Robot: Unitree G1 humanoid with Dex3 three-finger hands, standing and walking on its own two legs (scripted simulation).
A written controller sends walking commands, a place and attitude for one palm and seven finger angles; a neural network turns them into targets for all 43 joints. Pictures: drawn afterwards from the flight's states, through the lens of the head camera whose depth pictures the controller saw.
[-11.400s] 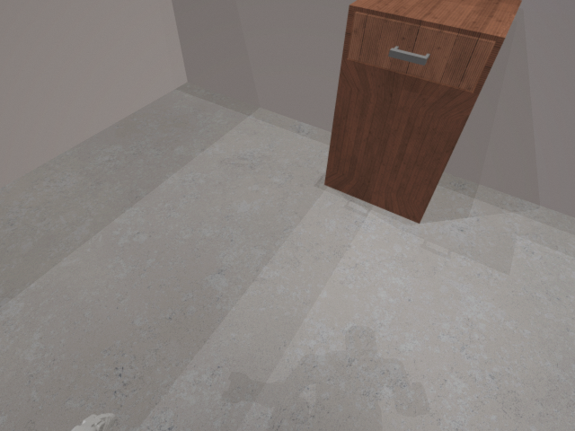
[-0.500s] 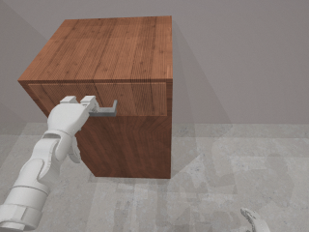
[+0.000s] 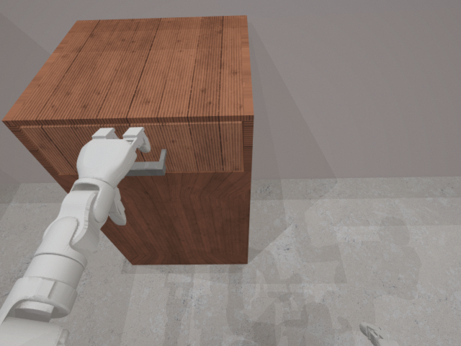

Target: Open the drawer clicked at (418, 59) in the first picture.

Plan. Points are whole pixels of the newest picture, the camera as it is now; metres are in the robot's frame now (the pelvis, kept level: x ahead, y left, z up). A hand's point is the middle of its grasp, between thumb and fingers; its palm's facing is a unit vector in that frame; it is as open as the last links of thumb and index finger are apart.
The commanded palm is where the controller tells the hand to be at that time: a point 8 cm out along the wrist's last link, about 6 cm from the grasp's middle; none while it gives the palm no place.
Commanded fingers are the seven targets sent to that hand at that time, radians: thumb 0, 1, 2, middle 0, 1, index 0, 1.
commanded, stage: move the hooked fingers above the handle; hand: left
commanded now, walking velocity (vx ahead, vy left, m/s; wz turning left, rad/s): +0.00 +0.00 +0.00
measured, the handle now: (137, 161) +0.48 +0.24 +0.00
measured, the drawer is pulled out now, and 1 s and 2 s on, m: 0.00 0.00 0.00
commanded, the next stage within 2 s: none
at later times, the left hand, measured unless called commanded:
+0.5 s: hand (132, 162) +0.43 +0.22 +0.06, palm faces +0.01 -0.03 -1.00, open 13.9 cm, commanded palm +0.40 +0.24 +0.11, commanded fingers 0.00 -0.50 0.30 -0.30 -1.20 -0.30 -1.20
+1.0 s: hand (114, 160) +0.42 +0.25 +0.07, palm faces +0.04 +0.01 -1.00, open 13.9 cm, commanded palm +0.39 +0.25 +0.11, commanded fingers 0.00 -0.50 0.30 -0.30 -1.20 -0.30 -1.20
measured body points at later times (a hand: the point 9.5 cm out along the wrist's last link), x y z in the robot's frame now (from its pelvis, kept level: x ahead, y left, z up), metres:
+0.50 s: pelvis -0.01 +0.00 +0.00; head +0.05 -0.01 +0.44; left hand +0.42 +0.22 +0.11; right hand +0.09 -0.26 -0.14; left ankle -0.02 +0.10 -0.73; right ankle -0.03 -0.11 -0.73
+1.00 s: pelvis -0.01 +0.00 +0.00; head +0.04 -0.02 +0.44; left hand +0.42 +0.25 +0.12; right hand +0.09 -0.26 -0.14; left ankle -0.02 +0.10 -0.73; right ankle -0.03 -0.11 -0.73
